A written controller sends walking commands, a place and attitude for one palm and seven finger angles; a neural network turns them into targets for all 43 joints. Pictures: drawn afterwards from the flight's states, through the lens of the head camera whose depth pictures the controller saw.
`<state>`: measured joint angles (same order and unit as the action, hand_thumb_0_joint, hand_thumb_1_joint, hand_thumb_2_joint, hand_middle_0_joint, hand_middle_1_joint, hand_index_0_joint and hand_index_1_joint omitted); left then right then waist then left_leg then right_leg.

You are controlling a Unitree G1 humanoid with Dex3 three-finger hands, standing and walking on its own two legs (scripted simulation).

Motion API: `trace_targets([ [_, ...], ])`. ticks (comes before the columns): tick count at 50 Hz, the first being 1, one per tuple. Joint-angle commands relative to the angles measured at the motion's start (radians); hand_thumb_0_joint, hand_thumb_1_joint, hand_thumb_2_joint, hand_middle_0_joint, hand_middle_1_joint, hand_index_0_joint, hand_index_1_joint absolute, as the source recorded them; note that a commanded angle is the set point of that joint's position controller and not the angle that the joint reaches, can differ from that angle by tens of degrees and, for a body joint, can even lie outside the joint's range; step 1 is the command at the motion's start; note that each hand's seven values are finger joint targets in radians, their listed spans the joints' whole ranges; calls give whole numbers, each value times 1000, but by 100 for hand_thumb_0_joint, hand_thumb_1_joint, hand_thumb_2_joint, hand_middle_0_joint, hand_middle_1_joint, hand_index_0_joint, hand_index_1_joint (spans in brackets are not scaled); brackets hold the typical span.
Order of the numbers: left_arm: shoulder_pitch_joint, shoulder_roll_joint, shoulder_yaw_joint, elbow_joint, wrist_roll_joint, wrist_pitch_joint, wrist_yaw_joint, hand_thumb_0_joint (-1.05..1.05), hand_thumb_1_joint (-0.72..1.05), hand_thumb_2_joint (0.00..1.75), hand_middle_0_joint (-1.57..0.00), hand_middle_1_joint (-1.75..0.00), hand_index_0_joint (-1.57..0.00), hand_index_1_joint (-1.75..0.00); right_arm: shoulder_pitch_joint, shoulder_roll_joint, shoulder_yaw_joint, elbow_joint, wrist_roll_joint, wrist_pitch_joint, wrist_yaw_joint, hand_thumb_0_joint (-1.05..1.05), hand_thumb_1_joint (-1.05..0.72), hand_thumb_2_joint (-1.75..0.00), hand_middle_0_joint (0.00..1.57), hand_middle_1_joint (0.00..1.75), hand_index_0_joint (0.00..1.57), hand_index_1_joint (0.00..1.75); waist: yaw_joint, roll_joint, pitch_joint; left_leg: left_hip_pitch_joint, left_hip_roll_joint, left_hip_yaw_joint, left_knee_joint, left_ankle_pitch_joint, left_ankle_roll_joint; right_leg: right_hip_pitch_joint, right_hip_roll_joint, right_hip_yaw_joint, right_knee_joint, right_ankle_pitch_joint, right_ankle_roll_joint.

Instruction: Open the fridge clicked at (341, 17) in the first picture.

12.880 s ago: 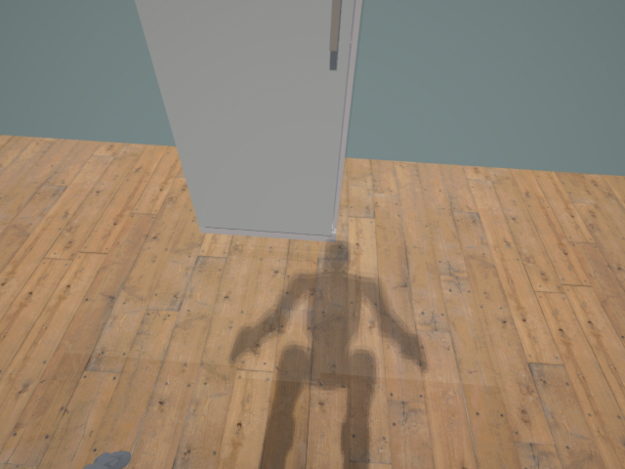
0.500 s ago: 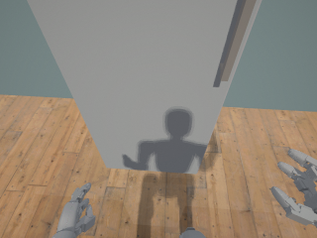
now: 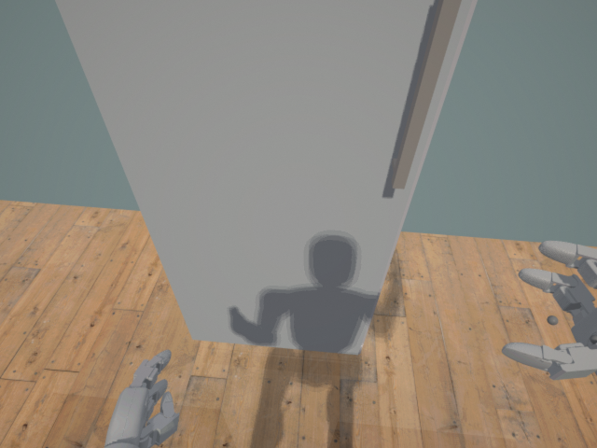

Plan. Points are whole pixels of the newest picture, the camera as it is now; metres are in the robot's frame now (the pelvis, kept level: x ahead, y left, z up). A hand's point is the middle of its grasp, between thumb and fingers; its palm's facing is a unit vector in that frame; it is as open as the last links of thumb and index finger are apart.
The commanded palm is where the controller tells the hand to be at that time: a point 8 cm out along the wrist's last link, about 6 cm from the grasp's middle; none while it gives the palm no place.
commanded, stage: raise the hand to about handle height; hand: right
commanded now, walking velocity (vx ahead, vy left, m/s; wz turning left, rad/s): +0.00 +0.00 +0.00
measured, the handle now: (419, 90) +0.52 -0.15 +0.25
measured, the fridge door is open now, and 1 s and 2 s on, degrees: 0 0 0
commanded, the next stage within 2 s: move the hooked fingers beside the handle in 0.98 s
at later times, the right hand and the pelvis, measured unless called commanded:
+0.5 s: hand out of the picture +0.27 -0.28 +0.23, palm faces +0.16 +0.98 -0.08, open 14.0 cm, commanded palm +0.23 -0.32 +0.23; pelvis -0.01 +0.01 +0.01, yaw -1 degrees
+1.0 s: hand (577, 231) +0.28 -0.26 +0.23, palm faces +0.15 +0.99 -0.07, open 14.0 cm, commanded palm +0.24 -0.30 +0.23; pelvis +0.00 +0.02 +0.02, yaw +0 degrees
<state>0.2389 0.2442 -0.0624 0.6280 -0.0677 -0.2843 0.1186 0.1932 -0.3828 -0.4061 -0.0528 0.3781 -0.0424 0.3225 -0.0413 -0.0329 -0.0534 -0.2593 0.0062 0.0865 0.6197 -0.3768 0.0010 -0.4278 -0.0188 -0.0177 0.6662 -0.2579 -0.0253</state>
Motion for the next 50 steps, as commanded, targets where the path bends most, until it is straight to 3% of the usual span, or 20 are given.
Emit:
trace_targets([
  [1, -111, 128, 43, -161, -7, -57, 19, 0, 90, 90, -20, -30, -20, -30, -238, -249, -114, -195, 22, 12, 1, 0, 43, -33, 29, 115, 29, 115, -11, -60, -88, -85, -33, -14, -161, 123, 11, 245, -4, 82, -175, 46, -2],
  [5, -132, 122, 34, -165, -12, -51, 20, 0, 90, 90, -20, -30, -20, -30, -330, -265, -120, -201, 12, 76, 1, 0, 50, -30, 30, 120, 30, 120, -10, -79, -106, -66, -29, -14, -187, 129, 10, 292, -1, 83, -204, 46, -1],
  [6, -134, 123, 32, -164, -13, -46, 19, 0, 90, 90, -20, -30, -20, -30, -331, -285, -136, -184, 12, 90, -1, 0, 50, -30, 30, 120, 30, 120, -18, -41, -94, -48, -30, -19, -202, 137, 11, 289, -2, 83, -205, 55, -2],
  [9, -152, 117, 25, -165, -19, -39, 20, 0, 90, 90, -20, -30, -20, -30, -429, -287, -118, -201, -1, 124, -1, 0, 50, -30, 30, 120, 30, 120, -8, -69, -92, -52, -29, -18, -217, 126, 10, 318, 2, 82, -224, 40, -1],
  [11, -161, 115, 19, -165, -20, -36, 21, 0, 90, 90, -20, -30, -20, -30, -471, -306, -124, -199, -6, 142, -5, 0, 50, -30, 30, 120, 30, 120, -13, -85, -86, -36, -28, -26, -234, 124, 15, 327, 5, 84, -234, 32, 0],
  [13, -164, 118, 18, -163, -22, -31, 22, 0, 90, 90, -20, -30, -20, -30, -507, -318, -128, -182, -11, 164, -3, 0, 50, -30, 30, 120, 30, 120, -11, -62, -90, -30, -26, -22, -243, 118, 14, 337, 6, 88, -248, 26, -1],
  [15, -172, 116, 16, -166, -24, -27, 24, 0, 90, 90, -20, -30, -20, -30, -537, -336, -138, -173, -17, 188, 0, 0, 50, -30, 30, 120, 30, 120, -15, -93, -103, -23, -23, -24, -247, 128, 15, 356, 9, 86, -255, 34, -1],
  [18, -185, 117, 13, -165, -29, -16, 21, 0, 90, 90, -20, -30, -20, -30, -588, -354, -145, -147, -16, 223, 5, 0, 50, -30, 30, 120, 30, 120, -15, -57, -92, -10, -19, -31, -268, 141, 15, 356, 12, 79, -253, 55, -2],
  [20, -193, 117, 11, -166, -34, -11, 21, 0, 90, 90, -20, -30, -20, -30, -650, -361, -134, -152, -22, 242, 7, 0, 50, -30, 30, 120, 30, 120, -12, -85, -95, -16, -20, -29, -269, 126, 15, 370, 14, 81, -264, 35, -1],
  [21, -195, 118, 11, -168, -33, -9, 18, 0, 90, 90, -20, -30, -20, -30, -648, -375, -144, -133, -21, 253, 5, 0, 50, -30, 30, 120, 30, 120, -18, -59, -89, -1, -18, -40, -281, 130, 16, 360, 12, 80, -258, 42, 0],
  [23, -203, 121, 10, -169, -35, -6, 17, 0, 90, 90, -20, -30, -20, -30, -693, -390, -150, -128, -24, 270, 9, 0, 50, -30, 30, 120, 30, 120, -16, -67, -99, 0, -13, -38, -280, 139, 17, 371, 15, 81, -262, 52, -2],
  [26, -203, 125, 15, -172, -39, 5, 7, 0, 90, 90, -20, -30, -20, -30, -630, -374, -147, -56, -21, 304, 20, 0, 50, -30, 30, 120, 30, 120, -28, -47, -100, 14, -9, -48, -288, 161, 18, 361, 16, 72, -249, 80, -1],
  [29, -200, 131, 19, -184, -44, 19, -2, 0, 90, 90, -20, -30, -20, -30, -608, -358, -135, -44, -17, 328, 33, 0, 50, -30, 30, 120, 30, 120, -24, -7, -93, 0, -11, -42, -276, 193, 10, 351, 21, 65, -242, 104, -5],
  [36, -212, 119, 22, -194, -37, 24, -3, 0, 90, 90, -20, -30, -20, -30, -676, -412, -181, -168, -23, 280, 3, 0, 50, -30, 30, 120, 30, 120, -27, -50, -135, 23, -9, -58, -276, 221, 12, 382, 19, 50, -225, 140, -5],
  [39, -204, 117, 21, -187, -35, 24, 2, 0, 90, 90, -20, -30, -20, -30, -679, -391, -174, -152, -28, 277, -1, 0, 50, -30, 30, 120, 30, 120, -22, -88, -133, 20, -10, -52, -268, 245, 13, 394, 23, 47, -231, 150, -6],
  [41, -201, 118, 24, -184, -36, 25, 2, 0, 90, 90, -20, -30, -20, -30, -664, -389, -168, -141, -27, 280, 1, 0, 50, -30, 30, 120, 30, 120, -22, -50, -120, 23, -11, -56, -275, 264, 10, 390, 19, 46, -224, 163, -7],
  [43, -200, 120, 22, -183, -37, 29, 5, 0, 90, 90, -20, -30, -20, -30, -672, -377, -153, -124, -31, 293, 6, 0, 50, -30, 30, 120, 30, 120, -17, -64, -110, 13, -10, -52, -275, 258, 7, 384, 23, 44, -230, 150, -7],
  [46, -201, 123, 25, -186, -38, 33, 3, 0, 90, 90, -20, -30, -20, -30, -656, -378, -155, -126, -25, 299, 13, 0, 50, -30, 30, 120, 30, 120, -20, -30, -131, 33, -10, -54, -270, 301, 6, 392, 20, 44, -220, 184, -8],
  [48, -206, 119, 22, -190, -40, 38, 3, 0, 90, 90, -20, -30, -20, -30, -677, -369, -142, -136, -27, 303, 17, 0, 50, -30, 30, 120, 30, 120, -16, -64, -130, 21, -11, -50, -269, 288, 6, 395, 24, 42, -227, 172, -8],
  [50, -203, 120, 23, -191, -38, 38, 2, 0, 90, 90, -20, -30, -20, -30, -672, -374, -156, -131, -23, 300, 16, 0, 50, -30, 30, 120, 30, 120, -18, -40, -139, 25, -17, -39, -263, 296, 9, 403, 24, 50, -231, 184, -9],
])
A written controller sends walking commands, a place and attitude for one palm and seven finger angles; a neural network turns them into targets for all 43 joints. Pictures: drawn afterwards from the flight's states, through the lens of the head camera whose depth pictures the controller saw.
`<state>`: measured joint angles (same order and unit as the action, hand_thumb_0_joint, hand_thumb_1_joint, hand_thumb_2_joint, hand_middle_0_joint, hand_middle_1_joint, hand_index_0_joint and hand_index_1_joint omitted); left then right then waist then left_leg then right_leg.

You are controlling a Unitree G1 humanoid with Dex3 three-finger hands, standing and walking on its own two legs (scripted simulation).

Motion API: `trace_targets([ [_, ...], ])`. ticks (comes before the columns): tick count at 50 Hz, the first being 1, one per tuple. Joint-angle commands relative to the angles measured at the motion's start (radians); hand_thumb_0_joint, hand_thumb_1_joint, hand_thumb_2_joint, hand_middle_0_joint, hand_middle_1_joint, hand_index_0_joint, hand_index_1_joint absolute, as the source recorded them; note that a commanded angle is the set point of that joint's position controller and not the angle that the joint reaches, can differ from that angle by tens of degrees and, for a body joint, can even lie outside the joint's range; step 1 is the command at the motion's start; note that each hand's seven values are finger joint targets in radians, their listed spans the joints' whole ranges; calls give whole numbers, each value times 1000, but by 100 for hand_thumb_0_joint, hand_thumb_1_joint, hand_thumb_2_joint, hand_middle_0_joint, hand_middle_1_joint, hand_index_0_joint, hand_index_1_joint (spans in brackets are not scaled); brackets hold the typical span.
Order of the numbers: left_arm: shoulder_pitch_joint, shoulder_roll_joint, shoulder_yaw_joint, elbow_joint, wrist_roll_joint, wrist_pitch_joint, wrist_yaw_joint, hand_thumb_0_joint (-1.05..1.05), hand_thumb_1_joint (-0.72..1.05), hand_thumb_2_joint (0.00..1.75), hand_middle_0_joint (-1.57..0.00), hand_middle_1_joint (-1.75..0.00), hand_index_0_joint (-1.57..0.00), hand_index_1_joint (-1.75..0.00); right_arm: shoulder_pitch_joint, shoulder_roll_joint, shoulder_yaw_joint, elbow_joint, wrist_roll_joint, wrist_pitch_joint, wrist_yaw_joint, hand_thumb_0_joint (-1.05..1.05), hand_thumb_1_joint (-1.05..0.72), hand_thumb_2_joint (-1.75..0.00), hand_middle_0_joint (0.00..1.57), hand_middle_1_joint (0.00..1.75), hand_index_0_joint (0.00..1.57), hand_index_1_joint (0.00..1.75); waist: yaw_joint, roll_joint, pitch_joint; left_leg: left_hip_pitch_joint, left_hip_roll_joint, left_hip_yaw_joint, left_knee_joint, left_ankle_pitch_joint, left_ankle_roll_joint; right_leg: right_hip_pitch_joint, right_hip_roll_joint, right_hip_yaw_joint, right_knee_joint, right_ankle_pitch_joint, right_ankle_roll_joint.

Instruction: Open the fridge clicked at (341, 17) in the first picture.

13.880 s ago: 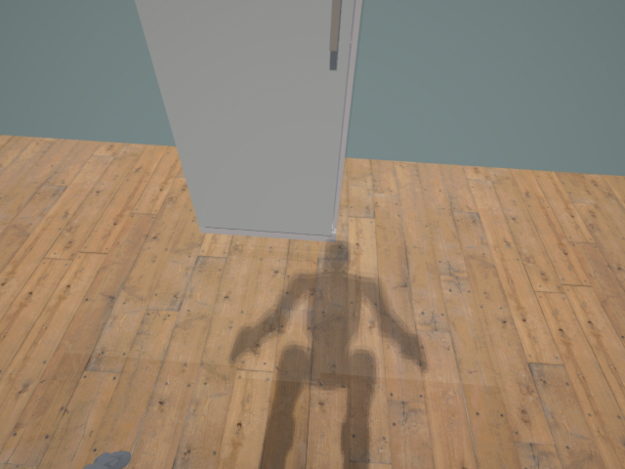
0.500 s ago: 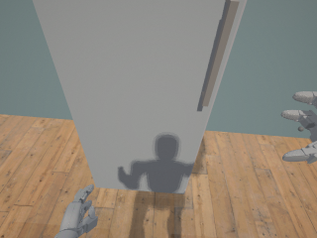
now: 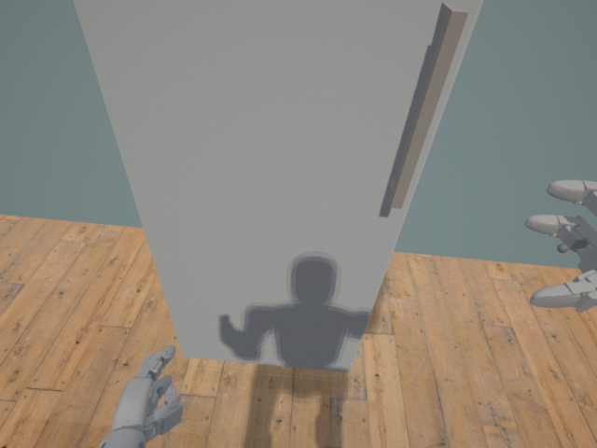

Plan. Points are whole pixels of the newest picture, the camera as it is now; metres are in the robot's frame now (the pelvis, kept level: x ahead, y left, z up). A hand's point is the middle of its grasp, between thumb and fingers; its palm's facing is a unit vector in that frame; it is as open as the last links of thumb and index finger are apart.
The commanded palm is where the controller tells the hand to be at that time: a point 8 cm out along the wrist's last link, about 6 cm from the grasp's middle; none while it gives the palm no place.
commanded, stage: move the hooked fingers beside the handle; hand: right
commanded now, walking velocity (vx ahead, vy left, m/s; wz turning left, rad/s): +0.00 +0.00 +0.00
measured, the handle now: (418, 119) +0.52 -0.17 +0.24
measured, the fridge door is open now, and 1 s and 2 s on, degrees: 0 0 0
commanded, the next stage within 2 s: none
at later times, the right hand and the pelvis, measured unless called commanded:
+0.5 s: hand (522, 218) +0.33 -0.25 +0.21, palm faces +0.12 +0.99 -0.04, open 14.0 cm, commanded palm +0.29 -0.30 +0.21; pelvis +0.00 +0.00 +0.00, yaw +0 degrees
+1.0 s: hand (497, 194) +0.38 -0.25 +0.20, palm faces +0.12 +0.99 -0.01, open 14.0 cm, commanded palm +0.36 -0.30 +0.20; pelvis +0.00 +0.00 +0.00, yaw +1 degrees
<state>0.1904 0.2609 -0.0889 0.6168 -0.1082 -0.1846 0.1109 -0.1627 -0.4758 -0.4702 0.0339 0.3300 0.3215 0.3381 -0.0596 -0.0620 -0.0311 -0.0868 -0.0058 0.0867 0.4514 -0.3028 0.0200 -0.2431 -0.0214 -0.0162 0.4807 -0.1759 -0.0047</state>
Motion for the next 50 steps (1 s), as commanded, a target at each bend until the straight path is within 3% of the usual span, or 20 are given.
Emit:
trace_targets([
  [1, -155, 103, 51, -179, 2, -60, 8, 0, 90, 90, -20, -30, -20, -30, -290, -290, -100, -205, 29, -65, -2, 0, 50, -30, 30, 120, 30, 120, -4, 16, -151, -140, -1, -50, -101, 236, -13, 205, 23, 43, -35, 109, -29],
  [4, -155, 101, 49, -181, 1, -56, 7, 0, 90, 90, -20, -30, -20, -30, -312, -283, -94, -228, 24, -66, 0, 0, 50, -30, 30, 120, 30, 120, -1, -33, -169, -143, -5, -40, -92, 243, -10, 224, 27, 42, -43, 117, -29],
  [6, -155, 99, 51, -179, 0, -56, 8, 0, 90, 90, -20, -30, -20, -30, -347, -252, -58, -209, 26, -66, -6, 0, 50, -30, 30, 120, 30, 120, 10, -6, -145, -158, -4, -48, -102, 225, -13, 218, 23, 42, -36, 101, -28],
  [7, -145, 107, 52, -169, 1, -53, 11, 0, 90, 90, -20, -30, -20, -30, -348, -277, -81, -172, 22, -61, -11, 0, 50, -30, 30, 120, 30, 120, 10, 27, -142, -162, -7, -41, -104, 210, -15, 208, 24, 46, -44, 87, -31],
  [10, -149, 104, 50, -172, -1, -51, 14, 0, 90, 90, -20, -30, -20, -30, -414, -251, -37, -175, 4, -62, -18, 0, 50, -30, 30, 120, 30, 120, 15, -39, -158, -168, -7, -39, -99, 201, -8, 229, 28, 48, -50, 91, -30],
  [15, -148, 101, 48, -166, 4, -46, 17, 0, 90, 90, -20, -30, -20, -30, -486, -219, 9, -149, -13, -70, -41, 0, 50, -30, 30, 120, 30, 120, 23, -26, -159, -175, -7, -37, -105, 159, -6, 229, 26, 53, -62, 58, -31],
  [16, -141, 106, 53, -159, 3, -43, 15, 0, 90, 90, -20, -30, -20, -30, -467, -255, -22, -122, -13, -73, -51, 0, 50, -30, 30, 120, 30, 120, 18, 20, -160, -161, -8, -38, -112, 162, -7, 216, 21, 52, -57, 66, -31],
  [23, -137, 107, 53, -158, 8, -27, 9, 0, 90, 90, -20, -30, -20, -30, -547, -268, -25, -55, -40, -75, -82, 0, 50, -30, 30, 120, 30, 120, 16, -3, -193, -137, -2, -45, -103, 201, -6, 212, 24, 41, -59, 94, -33],
  [25, -136, 104, 55, -165, 7, -22, 6, 0, 90, 90, -20, -30, -20, -30, -555, -243, -6, -66, -44, -85, -80, 0, 50, -30, 30, 120, 30, 120, 17, -26, -210, -130, -3, -45, -96, 224, -4, 228, 23, 35, -60, 115, -32],
  [26, -132, 103, 57, -167, 6, -22, 4, 0, 90, 90, -20, -30, -20, -30, -532, -243, -7, -56, -38, -89, -79, 0, 50, -30, 30, 120, 30, 120, 16, -2, -210, -124, -5, -45, -98, 235, -6, 217, 22, 33, -51, 122, -33],
  [28, -117, 115, 59, -153, 7, -15, 7, 0, 90, 90, -20, -30, -20, -30, -561, -260, -17, 5, -40, -88, -77, 0, 50, -30, 30, 120, 30, 120, 27, 36, -187, -136, -5, -45, -100, 226, -10, 197, 21, 34, -58, 102, -35],
  [32, -117, 113, 63, -164, 4, -10, 4, 0, 90, 90, -20, -30, -20, -30, -589, -248, 6, -7, -49, -98, -76, 0, 50, -30, 30, 120, 30, 120, 27, -31, -199, -139, -4, -48, -94, 241, -5, 211, 21, 28, -51, 122, -34],
  [35, -100, 118, 67, -156, 5, -4, 8, 0, 90, 90, -20, -30, -20, -30, -619, -242, 14, 27, -50, -105, -78, 0, 50, -30, 30, 120, 30, 120, 37, -10, -199, -158, -9, -47, -97, 219, -6, 216, 20, 33, -54, 107, -36],
  [36, -93, 121, 70, -151, 3, -3, 10, 0, 90, 90, -20, -30, -20, -30, -621, -248, 17, 44, -47, -112, -79, 0, 50, -30, 30, 120, 30, 120, 45, 39, -186, -160, -10, -47, -105, 215, -10, 205, 16, 28, -47, 101, -39],
  [40, -78, 127, 72, -141, 6, 2, 15, 0, 90, 90, -20, -30, -20, -30, -714, -256, 30, 88, -65, -121, -87, 0, 50, -30, 30, 120, 30, 120, 54, -11, -201, -174, -6, -53, -100, 200, -7, 209, 18, 33, -50, 90, -39],
  [44, -57, 131, 76, -129, 8, 9, 15, 0, 90, 90, -20, -30, -20, -30, -731, -292, 3, 158, -70, -140, -91, 0, 50, -30, 30, 120, 30, 120, 53, 5, -220, -155, -5, -57, -93, 228, -8, 194, 18, 30, -42, 105, -39],
  [45, -56, 132, 74, -127, 6, 14, 16, 0, 90, 90, -20, -30, -20, -30, -746, -285, 18, 173, -74, -143, -89, 0, 50, -30, 30, 120, 30, 120, 58, -15, -216, -164, -5, -59, -94, 221, -7, 197, 17, 29, -43, 100, -39],
  [46, -49, 131, 77, -128, 6, 14, 15, 0, 90, 90, -20, -30, -20, -30, -769, -264, 43, 175, -72, -153, -89, 0, 50, -30, 30, 120, 30, 120, 67, 13, -213, -166, -7, -56, -97, 227, -10, 193, 16, 26, -35, 103, -42],
  [48, -38, 137, 80, -121, 7, 19, 16, 0, 90, 90, -20, -30, -20, -30, -772, -303, 12, 234, -78, -154, -90, 0, 50, -30, 30, 120, 30, 120, 64, 13, -213, -171, -6, -61, -95, 221, -10, 182, 14, 28, -36, 94, -41],
  [50, -27, 138, 80, -120, 6, 23, 16, 0, 90, 90, -20, -30, -20, -30, -815, -289, 35, 266, -83, -161, -86, 0, 50, -30, 30, 120, 30, 120, 72, 2, -208, -184, -7, -59, -92, 204, -8, 177, 14, 30, -37, 82, -40],
])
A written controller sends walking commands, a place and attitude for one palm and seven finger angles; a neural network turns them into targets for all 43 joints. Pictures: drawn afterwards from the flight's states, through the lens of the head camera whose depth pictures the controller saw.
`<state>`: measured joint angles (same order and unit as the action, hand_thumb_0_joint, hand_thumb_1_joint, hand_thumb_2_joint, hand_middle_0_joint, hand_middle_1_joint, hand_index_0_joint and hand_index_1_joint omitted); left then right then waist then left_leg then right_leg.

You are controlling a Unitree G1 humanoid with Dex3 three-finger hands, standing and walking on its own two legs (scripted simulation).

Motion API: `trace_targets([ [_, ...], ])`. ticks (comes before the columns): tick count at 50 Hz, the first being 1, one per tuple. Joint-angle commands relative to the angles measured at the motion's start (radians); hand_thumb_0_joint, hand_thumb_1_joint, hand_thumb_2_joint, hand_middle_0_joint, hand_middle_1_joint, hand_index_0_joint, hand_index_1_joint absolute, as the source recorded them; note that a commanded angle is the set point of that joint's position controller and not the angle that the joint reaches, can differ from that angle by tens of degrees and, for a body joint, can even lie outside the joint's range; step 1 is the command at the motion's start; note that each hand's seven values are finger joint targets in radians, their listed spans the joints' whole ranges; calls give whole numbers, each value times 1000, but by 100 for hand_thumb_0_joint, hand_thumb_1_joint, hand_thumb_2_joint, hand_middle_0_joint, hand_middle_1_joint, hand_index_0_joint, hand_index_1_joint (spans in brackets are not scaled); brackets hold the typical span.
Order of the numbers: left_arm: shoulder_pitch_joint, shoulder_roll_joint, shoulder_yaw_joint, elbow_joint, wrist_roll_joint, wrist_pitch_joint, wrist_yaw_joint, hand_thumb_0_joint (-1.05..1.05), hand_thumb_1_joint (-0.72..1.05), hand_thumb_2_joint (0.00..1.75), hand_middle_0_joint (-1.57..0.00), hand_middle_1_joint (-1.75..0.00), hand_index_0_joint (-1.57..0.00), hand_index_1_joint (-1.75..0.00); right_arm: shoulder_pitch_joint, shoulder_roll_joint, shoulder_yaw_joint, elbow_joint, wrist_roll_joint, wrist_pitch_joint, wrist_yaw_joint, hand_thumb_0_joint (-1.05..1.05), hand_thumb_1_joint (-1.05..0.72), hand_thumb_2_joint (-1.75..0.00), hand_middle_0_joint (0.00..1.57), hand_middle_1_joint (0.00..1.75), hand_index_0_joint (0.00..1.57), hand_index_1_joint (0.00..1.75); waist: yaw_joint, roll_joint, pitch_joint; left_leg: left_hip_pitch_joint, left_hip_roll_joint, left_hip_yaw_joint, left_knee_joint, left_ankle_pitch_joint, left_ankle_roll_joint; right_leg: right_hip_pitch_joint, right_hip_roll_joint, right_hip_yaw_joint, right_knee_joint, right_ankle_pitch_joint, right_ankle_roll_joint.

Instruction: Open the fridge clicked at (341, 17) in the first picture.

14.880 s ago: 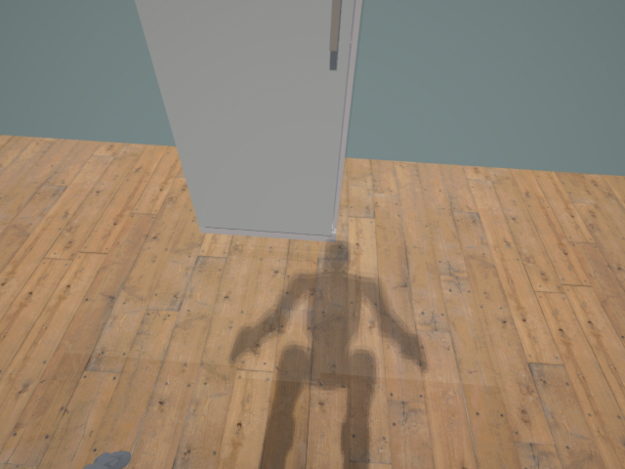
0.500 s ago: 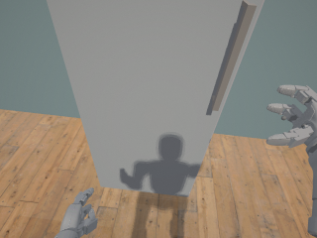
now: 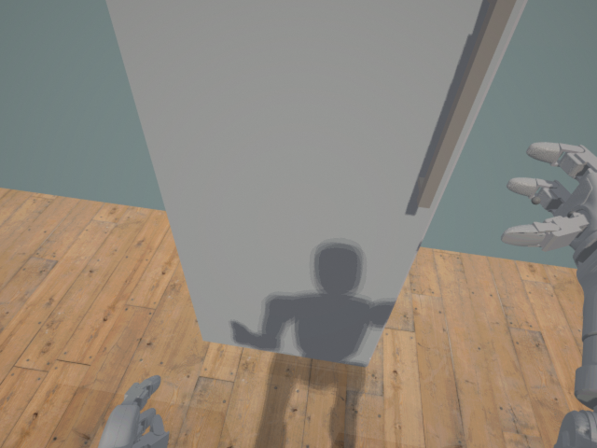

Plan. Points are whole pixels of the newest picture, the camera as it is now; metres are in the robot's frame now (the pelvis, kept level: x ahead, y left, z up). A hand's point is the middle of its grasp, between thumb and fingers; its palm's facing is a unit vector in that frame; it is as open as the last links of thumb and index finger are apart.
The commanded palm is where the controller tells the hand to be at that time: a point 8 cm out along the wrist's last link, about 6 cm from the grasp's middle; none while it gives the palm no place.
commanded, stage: move the hooked fingers beside the handle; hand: right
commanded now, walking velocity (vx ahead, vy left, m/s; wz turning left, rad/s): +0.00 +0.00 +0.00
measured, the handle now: (452, 114) +0.51 -0.18 +0.24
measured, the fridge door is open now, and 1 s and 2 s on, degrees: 0 0 0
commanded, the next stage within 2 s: feel for the door with the fingertips in 1.48 s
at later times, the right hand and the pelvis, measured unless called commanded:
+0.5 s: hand (499, 169) +0.44 -0.23 +0.20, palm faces +0.11 +0.99 +0.00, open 14.0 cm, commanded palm +0.41 -0.29 +0.20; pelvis +0.01 -0.01 +0.00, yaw +1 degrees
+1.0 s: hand (496, 165) +0.46 -0.24 +0.19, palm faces +0.13 +0.99 +0.01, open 14.0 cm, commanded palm +0.42 -0.29 +0.19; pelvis +0.02 +0.00 +0.00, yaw +2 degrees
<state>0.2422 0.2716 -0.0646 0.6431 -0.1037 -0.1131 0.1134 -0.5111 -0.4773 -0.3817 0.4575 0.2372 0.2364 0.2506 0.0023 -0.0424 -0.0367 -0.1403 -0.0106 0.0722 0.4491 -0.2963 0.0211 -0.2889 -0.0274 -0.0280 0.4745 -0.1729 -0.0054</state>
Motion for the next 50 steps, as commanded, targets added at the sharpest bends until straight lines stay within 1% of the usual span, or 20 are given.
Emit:
trace_targets([
  [1, -71, 128, 59, -146, 2, -48, 14, 0, 90, 90, -20, -30, -20, -30, -468, -285, -47, -143, 11, -87, 0, 0, 50, -30, 30, 120, 30, 120, 15, 9, -204, -130, -3, -45, -93, 201, -12, 220, 18, 38, -23, 82, -43],
  [7, -46, 132, 66, -148, 7, -42, 9, 0, 90, 90, -20, -30, -20, -30, -541, -301, -53, -143, -5, -132, -4, 0, 50, -30, 30, 120, 30, 120, 11, -45, -290, -97, -3, -49, -64, 281, -4, 250, 18, 39, -6, 159, -44],
  [10, -26, 136, 70, -136, 6, -33, 8, 0, 90, 90, -20, -30, -20, -30, -547, -271, -29, -69, -7, -124, -3, 0, 50, -30, 30, 120, 30, 120, 22, -14, -246, -136, -8, -41, -64, 261, -7, 235, 13, 40, -10, 141, -41],
  [12, -13, 143, 73, -132, 8, -28, 7, 0, 90, 90, -20, -30, -20, -30, -544, -305, -56, -40, -10, -122, -9, 0, 50, -30, 30, 120, 30, 120, 16, 8, -248, -124, -6, -44, -62, 274, -7, 213, 14, 37, -5, 144, -45],
  [18, 6, 138, 79, -134, 15, -20, 0, 0, 90, 90, -20, -30, -20, -30, -610, -277, -33, -91, -29, -152, -35, 0, 50, -30, 30, 120, 30, 120, 20, -50, -314, -118, -11, -40, -42, 314, 1, 270, 9, 45, 5, 219, -40],
  [19, 8, 138, 80, -133, 15, -19, -2, 0, 90, 90, -20, -30, -20, -30, -609, -257, -21, -93, -28, -154, -38, 0, 50, -30, 30, 120, 30, 120, 22, -54, -314, -125, -12, -39, -43, 314, 1, 278, 8, 46, 6, 225, -39],
  [21, 22, 141, 83, -128, 16, -15, -2, 0, 90, 90, -20, -30, -20, -30, -585, -253, -23, -53, -23, -152, -43, 0, 50, -30, 30, 120, 30, 120, 24, 10, -293, -122, -16, -33, -48, 312, -1, 261, 4, 43, 7, 222, -43],
  [22, 20, 144, 85, -127, 17, -13, -3, 0, 90, 90, -20, -30, -20, -30, -576, -269, -45, -40, -24, -144, -47, 0, 50, -30, 30, 120, 30, 120, 16, 13, -287, -120, -14, -38, -46, 318, -3, 245, 7, 40, 4, 212, -43],
  [26, 40, 146, 85, -116, 18, 2, -1, 0, 90, 90, -20, -30, -20, -30, -635, -274, -28, 21, -41, -135, -57, 0, 50, -30, 30, 120, 30, 120, 35, 22, -249, -135, -10, -41, -52, 306, -7, 214, 7, 31, 6, 189, -45],
  [27, 39, 150, 87, -116, 20, 5, -2, 0, 90, 90, -20, -30, -20, -30, -656, -317, -60, 8, -49, -144, -62, 0, 50, -30, 30, 120, 30, 120, 25, -5, -282, -126, -9, -47, -45, 312, -4, 219, 8, 34, 7, 196, -43],
  [28, 40, 146, 85, -115, 22, 8, -1, 0, 90, 90, -20, -30, -20, -30, -674, -304, -46, 15, -54, -150, -64, 0, 50, -30, 30, 120, 30, 120, 32, -29, -288, -130, -8, -49, -44, 318, -4, 231, 9, 32, 9, 204, -42],
  [31, 62, 147, 90, -108, 22, 9, 1, 0, 90, 90, -20, -30, -20, -30, -723, -290, -24, 42, -50, -188, -56, 0, 50, -30, 30, 120, 30, 120, 51, 14, -298, -130, -11, -47, -42, 326, -7, 233, 4, 33, 21, 211, -46],
  [32, 57, 149, 92, -106, 23, 8, 0, 0, 90, 90, -20, -30, -20, -30, -750, -294, -26, 23, -52, -201, -53, 0, 50, -30, 30, 120, 30, 120, 49, -31, -322, -136, -10, -54, -38, 335, -5, 254, 6, 34, 24, 222, -45],
  [35, 75, 151, 90, -92, 22, 14, 0, 0, 90, 90, -20, -30, -20, -30, -750, -275, -7, 122, -55, -202, -41, 0, 50, -30, 30, 120, 30, 120, 55, -26, -290, -162, -9, -50, -37, 315, -4, 234, 7, 37, 25, 201, -42],
  [37, 83, 155, 93, -95, 22, 20, -2, 0, 90, 90, -20, -30, -20, -30, -691, -296, -33, 168, -51, -199, -37, 0, 50, -30, 30, 120, 30, 120, 43, 15, -288, -143, -8, -50, -34, 334, -7, 207, 9, 31, 29, 201, -46],
  [41, 94, 156, 97, -105, 23, 29, -5, 0, 90, 90, -20, -30, -20, -30, -712, -295, -23, 168, -50, -212, -33, 0, 50, -30, 30, 120, 30, 120, 47, 20, -292, -140, -8, -49, -32, 332, -8, 193, 9, 25, 34, 197, -48],
  [42, 88, 160, 98, -106, 24, 30, -7, 0, 90, 90, -20, -30, -20, -30, -715, -343, -64, 144, -52, -222, -36, 0, 50, -30, 30, 120, 30, 120, 34, 10, -315, -125, -9, -55, -25, 346, -7, 193, 8, 28, 33, 204, -47],
  [44, 86, 156, 98, -114, 24, 31, -10, 0, 90, 90, -20, -30, -20, -30, -718, -337, -59, 97, -54, -238, -33, 0, 50, -30, 30, 120, 30, 120, 35, -24, -347, -112, -9, -57, -16, 373, -6, 213, 10, 27, 37, 235, -47],
  [48, 89, 159, 99, -108, 19, 36, -6, 0, 90, 90, -20, -30, -20, -30, -680, -349, -75, 127, -45, -232, -25, 0, 50, -30, 30, 120, 30, 120, 40, 11, -298, -134, -13, -55, -24, 343, -11, 190, 5, 23, 34, 198, -49],
  [50, 85, 157, 98, -111, 18, 33, -5, 0, 90, 90, -20, -30, -20, -30, -721, -326, -45, 110, -50, -227, -19, 0, 50, -30, 30, 120, 30, 120, 49, -32, -296, -154, -13, -56, -27, 325, -9, 200, 8, 25, 34, 188, -48],
])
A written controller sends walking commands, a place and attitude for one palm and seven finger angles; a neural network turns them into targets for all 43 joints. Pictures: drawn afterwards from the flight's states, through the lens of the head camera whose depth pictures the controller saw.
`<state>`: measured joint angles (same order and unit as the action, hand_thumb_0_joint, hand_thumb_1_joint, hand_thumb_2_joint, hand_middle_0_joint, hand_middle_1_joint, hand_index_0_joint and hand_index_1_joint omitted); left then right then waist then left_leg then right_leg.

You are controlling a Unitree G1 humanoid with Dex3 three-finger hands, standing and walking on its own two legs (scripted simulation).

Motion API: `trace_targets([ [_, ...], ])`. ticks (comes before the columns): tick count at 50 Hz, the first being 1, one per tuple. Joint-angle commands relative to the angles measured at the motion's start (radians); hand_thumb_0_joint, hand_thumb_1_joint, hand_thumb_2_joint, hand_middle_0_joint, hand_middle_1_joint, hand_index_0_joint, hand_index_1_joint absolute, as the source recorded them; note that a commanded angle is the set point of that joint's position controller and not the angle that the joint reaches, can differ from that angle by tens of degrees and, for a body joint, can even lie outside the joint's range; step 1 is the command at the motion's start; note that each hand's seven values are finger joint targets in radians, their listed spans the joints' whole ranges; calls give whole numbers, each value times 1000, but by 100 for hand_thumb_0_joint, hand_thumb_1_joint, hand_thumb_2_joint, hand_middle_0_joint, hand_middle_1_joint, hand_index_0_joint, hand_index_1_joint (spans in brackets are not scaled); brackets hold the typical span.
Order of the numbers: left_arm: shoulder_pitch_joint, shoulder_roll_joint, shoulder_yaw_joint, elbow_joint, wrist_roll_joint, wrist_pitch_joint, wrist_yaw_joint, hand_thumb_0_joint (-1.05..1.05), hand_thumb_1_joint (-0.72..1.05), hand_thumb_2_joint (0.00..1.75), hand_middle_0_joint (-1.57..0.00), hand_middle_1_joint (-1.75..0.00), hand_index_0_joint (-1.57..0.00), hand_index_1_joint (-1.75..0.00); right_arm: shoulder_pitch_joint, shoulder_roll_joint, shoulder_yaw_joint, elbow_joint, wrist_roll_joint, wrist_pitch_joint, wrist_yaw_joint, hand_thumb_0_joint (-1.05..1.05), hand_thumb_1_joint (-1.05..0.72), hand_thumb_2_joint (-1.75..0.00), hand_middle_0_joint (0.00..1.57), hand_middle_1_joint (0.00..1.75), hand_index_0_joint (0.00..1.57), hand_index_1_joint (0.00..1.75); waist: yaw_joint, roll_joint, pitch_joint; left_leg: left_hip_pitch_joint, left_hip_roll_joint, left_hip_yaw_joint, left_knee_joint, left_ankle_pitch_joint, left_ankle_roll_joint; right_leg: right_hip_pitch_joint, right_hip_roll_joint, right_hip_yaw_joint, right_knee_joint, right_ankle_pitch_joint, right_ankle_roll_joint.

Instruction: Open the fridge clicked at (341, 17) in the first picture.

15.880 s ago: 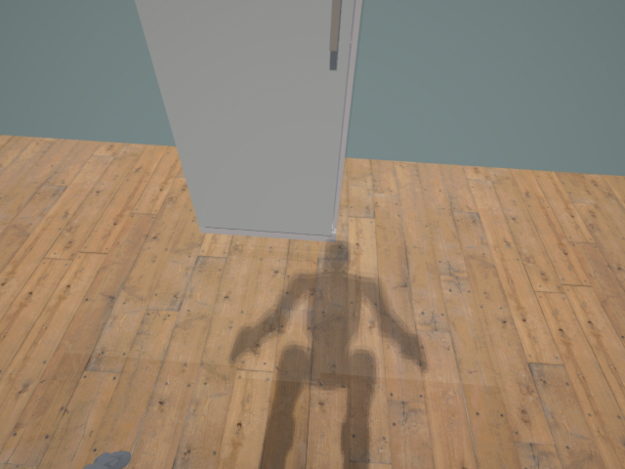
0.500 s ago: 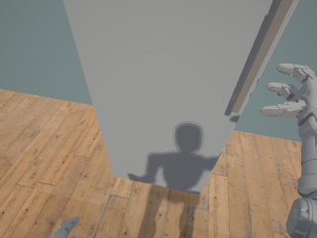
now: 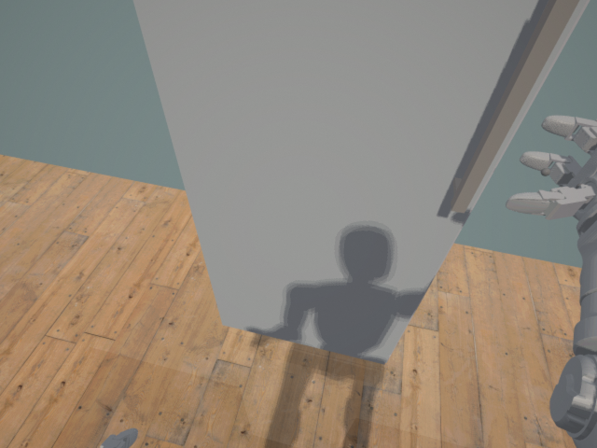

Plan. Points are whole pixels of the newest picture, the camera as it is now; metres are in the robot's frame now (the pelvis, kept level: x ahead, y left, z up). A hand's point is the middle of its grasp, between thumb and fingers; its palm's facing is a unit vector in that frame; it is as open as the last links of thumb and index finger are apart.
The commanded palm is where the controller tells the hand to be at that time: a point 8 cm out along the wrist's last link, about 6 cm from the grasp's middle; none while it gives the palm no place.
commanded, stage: move the hooked fingers beside the handle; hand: right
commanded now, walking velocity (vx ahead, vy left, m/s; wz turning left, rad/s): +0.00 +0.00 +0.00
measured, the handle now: (499, 112) +0.49 -0.19 +0.24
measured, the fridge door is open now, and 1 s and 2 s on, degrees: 0 0 0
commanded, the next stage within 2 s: feel for the door with the fingertips in 0.48 s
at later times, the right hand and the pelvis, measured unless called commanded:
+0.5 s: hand (554, 171) +0.42 -0.25 +0.20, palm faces +0.14 +0.99 +0.01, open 14.0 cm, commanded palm +0.39 -0.30 +0.20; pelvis -0.01 +0.00 +0.00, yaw -1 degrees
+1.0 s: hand (520, 173) +0.42 -0.21 +0.20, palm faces +0.14 +0.99 +0.02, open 14.0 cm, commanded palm +0.39 -0.27 +0.20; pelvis -0.01 +0.00 +0.00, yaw -1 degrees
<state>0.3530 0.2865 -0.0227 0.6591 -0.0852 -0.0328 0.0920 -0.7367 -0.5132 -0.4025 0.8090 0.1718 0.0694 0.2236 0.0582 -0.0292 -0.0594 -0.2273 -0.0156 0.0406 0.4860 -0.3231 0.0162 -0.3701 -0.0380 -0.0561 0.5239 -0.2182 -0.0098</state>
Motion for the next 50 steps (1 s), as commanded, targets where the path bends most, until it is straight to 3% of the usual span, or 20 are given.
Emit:
trace_targets([
  [1, -22, 141, 58, -129, -2, -47, 16, 0, 90, 90, -20, -30, -20, -30, -484, -297, -29, -259, 19, -64, 5, 0, 50, -30, 30, 120, 30, 120, -8, -49, -281, -59, -7, -25, -66, 353, -4, 285, 18, 47, -6, 239, -47],
  [5, -32, 138, 55, -126, -3, -52, 16, 0, 90, 90, -20, -30, -20, -30, -505, -249, 8, -286, 24, -60, 3, 0, 50, -30, 30, 120, 30, 120, 0, -73, -281, -86, -11, -21, -66, 335, -1, 312, 17, 60, -11, 238, -42],
  [6, -23, 137, 56, -127, -1, -55, 15, 0, 90, 90, -20, -30, -20, -30, -490, -237, 13, -284, 31, -62, 2, 0, 50, -30, 30, 120, 30, 120, 1, -41, -288, -76, -13, -16, -66, 342, -1, 311, 15, 59, -4, 247, -45],
  [10, -30, 143, 53, -128, 0, -49, 14, 0, 90, 90, -20, -30, -20, -30, -406, -291, -47, -219, 28, -29, 0, 0, 50, -30, 30, 120, 30, 120, -25, 0, -262, -54, -8, -19, -62, 347, -4, 254, 18, 55, -17, 222, -42],
  [11, -24, 143, 54, -132, 0, -47, 13, 0, 90, 90, -20, -30, -20, -30, -395, -279, -34, -212, 30, -28, -1, 0, 50, -30, 30, 120, 30, 120, -18, 25, -251, -52, -7, -19, -66, 350, -8, 245, 19, 47, -13, 216, -46],
  [15, -33, 142, 50, -130, -1, -44, 18, 0, 90, 90, -20, -30, -20, -30, -508, -296, -21, -222, 16, -43, -3, 0, 50, -30, 30, 120, 30, 120, 2, -21, -234, -93, -5, -27, -73, 294, -8, 247, 16, 57, -17, 175, -43],
  [16, -27, 142, 52, -131, 0, -45, 19, 0, 90, 90, -20, -30, -20, -30, -517, -302, -25, -243, 21, -61, -4, 0, 50, -30, 30, 120, 30, 120, 4, -2, -254, -77, -6, -27, -71, 305, -8, 255, 16, 54, -7, 187, -47],
  [17, -32, 145, 53, -133, 2, -48, 19, 0, 90, 90, -20, -30, -20, -30, -540, -333, -47, -278, 16, -76, -5, 0, 50, -30, 30, 120, 30, 120, -6, -46, -306, -62, -6, -32, -61, 325, -4, 279, 18, 59, -6, 211, -44],
  [20, -37, 135, 49, -124, 0, -58, 19, 0, 90, 90, -20, -30, -20, -30, -552, -246, 18, -276, 22, -87, 4, 0, 50, -30, 30, 120, 30, 120, 8, -92, -301, -110, -11, -20, -63, 301, 2, 335, 14, 74, -3, 224, -37],
  [22, -33, 140, 51, -123, -1, -58, 17, 0, 90, 90, -20, -30, -20, -30, -485, -251, -2, -233, 35, -71, 8, 0, 50, -30, 30, 120, 30, 120, -4, -29, -283, -90, -11, -21, -66, 317, -1, 303, 15, 69, -5, 219, -43],
  [28, -43, 143, 51, -141, -2, -47, 11, 0, 90, 90, -20, -30, -20, -30, -426, -297, -42, -243, 29, -32, 0, 0, 50, -30, 30, 120, 30, 120, -30, -8, -269, -56, -6, -20, -60, 334, -1, 255, 18, 62, -15, 218, -42],
  [30, -54, 133, 51, -150, -3, -50, 10, 0, 90, 90, -20, -30, -20, -30, -471, -221, 22, -323, 27, -44, -6, 0, 50, -30, 30, 120, 30, 120, -13, -54, -286, -80, -9, -14, -60, 323, 2, 305, 15, 67, -15, 237, -38],
  [31, -50, 130, 53, -152, -1, -54, 10, 0, 90, 90, -20, -30, -20, -30, -466, -198, 32, -348, 39, -53, -10, 0, 50, -30, 30, 120, 30, 120, -9, -35, -296, -74, -12, -12, -62, 330, 1, 316, 13, 67, -6, 249, -42],
  [32, -54, 134, 54, -145, -2, -54, 10, 0, 90, 90, -20, -30, -20, -30, -459, -221, 6, -356, 41, -53, -15, 0, 50, -30, 30, 120, 30, 120, -14, -32, -298, -76, -15, -13, -63, 328, 2, 325, 11, 73, -9, 249, -40],
  [34, -65, 128, 49, -141, -3, -59, 11, 0, 90, 90, -20, -30, -20, -30, -471, -166, 45, -363, 47, -44, -19, 0, 50, -30, 30, 120, 30, 120, -10, -49, -272, -99, -15, -9, -68, 290, 4, 329, 11, 78, -18, 221, -36],
  [38, -69, 126, 46, -127, 0, -66, 12, 0, 90, 90, -20, -30, -20, -30, -495, -146, 57, -344, 32, -14, -56, 0, 50, -30, 30, 120, 30, 120, -9, -57, -250, -112, -12, -9, -81, 242, 4, 316, 13, 80, -30, 179, -35],
  [42, -73, 123, 46, -127, 7, -68, 6, 0, 90, 90, -20, -30, -20, -30, -454, -137, 45, -363, 26, -12, -91, 0, 50, -30, 30, 120, 30, 120, -27, -25, -285, -69, -12, -9, -77, 277, 6, 321, 12, 79, -32, 214, -36],
  [46, -72, 121, 45, -122, 8, -61, 6, 0, 90, 90, -20, -30, -20, -30, -431, -153, 26, -315, 19, -4, -107, 0, 50, -30, 30, 120, 30, 120, -25, 37, -242, -51, -10, -12, -86, 282, -1, 275, 13, 63, -36, 188, -41],
  [49, -72, 119, 40, -114, 11, -57, 11, 0, 90, 90, -20, -30, -20, -30, -535, -155, 44, -302, 4, -11, -115, 0, 50, -30, 30, 120, 30, 120, -6, 3, -220, -77, -6, -19, -93, 247, -2, 271, 15, 66, -44, 154, -38],
  [50, -67, 120, 41, -112, 11, -57, 12, 0, 90, 90, -20, -30, -20, -30, -522, -182, 19, -274, 0, -14, -119, 0, 50, -30, 30, 120, 30, 120, -14, 17, -222, -72, -6, -21, -94, 242, -2, 262, 14, 67, -45, 148, -38],
])
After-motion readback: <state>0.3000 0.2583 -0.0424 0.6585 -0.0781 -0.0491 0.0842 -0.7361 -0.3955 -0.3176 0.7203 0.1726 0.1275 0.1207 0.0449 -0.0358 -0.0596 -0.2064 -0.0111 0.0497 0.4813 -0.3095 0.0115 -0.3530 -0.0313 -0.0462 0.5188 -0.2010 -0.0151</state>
